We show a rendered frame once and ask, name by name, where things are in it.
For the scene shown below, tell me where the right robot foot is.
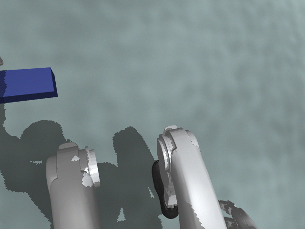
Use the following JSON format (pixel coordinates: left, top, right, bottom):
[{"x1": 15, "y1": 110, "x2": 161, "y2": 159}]
[{"x1": 152, "y1": 160, "x2": 178, "y2": 219}]

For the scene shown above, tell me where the carton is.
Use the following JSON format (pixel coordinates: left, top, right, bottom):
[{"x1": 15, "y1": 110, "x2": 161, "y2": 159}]
[{"x1": 0, "y1": 67, "x2": 58, "y2": 104}]

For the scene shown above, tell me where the right robot hand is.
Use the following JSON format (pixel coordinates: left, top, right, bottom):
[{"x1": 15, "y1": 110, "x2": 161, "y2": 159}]
[{"x1": 218, "y1": 200, "x2": 258, "y2": 229}]

